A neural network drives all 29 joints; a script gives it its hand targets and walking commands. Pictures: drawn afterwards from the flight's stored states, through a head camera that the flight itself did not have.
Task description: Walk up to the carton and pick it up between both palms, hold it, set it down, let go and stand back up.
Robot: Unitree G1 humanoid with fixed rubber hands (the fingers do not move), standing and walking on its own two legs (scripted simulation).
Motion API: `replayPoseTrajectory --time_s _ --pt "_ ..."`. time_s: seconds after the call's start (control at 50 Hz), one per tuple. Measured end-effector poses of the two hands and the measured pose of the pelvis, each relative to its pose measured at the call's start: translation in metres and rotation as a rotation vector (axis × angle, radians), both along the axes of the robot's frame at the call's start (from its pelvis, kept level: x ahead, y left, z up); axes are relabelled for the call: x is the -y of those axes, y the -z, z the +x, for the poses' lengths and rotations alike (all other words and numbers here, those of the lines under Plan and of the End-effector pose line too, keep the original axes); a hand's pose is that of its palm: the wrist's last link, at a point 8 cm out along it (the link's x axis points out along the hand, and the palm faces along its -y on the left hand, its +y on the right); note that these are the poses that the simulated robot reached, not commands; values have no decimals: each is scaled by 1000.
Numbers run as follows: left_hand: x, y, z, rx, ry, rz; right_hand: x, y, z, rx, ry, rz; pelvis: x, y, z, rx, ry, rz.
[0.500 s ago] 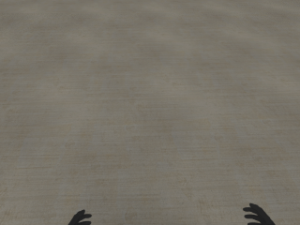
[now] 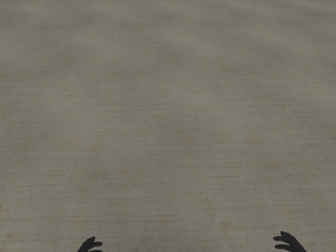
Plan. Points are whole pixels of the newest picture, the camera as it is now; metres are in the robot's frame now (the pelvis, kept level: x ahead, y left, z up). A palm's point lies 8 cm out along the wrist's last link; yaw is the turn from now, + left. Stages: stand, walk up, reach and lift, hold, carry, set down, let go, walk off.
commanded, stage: stand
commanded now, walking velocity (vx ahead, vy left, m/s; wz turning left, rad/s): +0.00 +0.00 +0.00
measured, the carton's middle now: out of the picture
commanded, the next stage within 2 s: none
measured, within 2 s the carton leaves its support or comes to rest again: neither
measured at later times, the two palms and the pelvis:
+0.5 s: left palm out of the picture +0.11 +0.24 -0.11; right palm out of the picture +0.10 -0.29 -0.09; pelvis +0.00 +0.00 +0.00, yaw +0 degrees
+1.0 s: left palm out of the picture +0.10 +0.24 -0.11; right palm out of the picture +0.10 -0.29 -0.08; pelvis +0.00 +0.00 +0.01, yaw +0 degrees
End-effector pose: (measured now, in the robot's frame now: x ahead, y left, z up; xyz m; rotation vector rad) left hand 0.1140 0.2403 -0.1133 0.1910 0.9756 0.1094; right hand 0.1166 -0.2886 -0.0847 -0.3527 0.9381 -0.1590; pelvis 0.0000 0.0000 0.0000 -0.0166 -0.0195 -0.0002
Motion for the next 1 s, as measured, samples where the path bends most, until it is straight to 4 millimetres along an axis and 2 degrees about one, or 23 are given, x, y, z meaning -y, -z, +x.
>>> replayPoseTrajectory --time_s 1.0 --pt "-1 -2 -10 -52 -8 1 4 -1 -17 -59 20 0 1 -9 -3 -8 0 1"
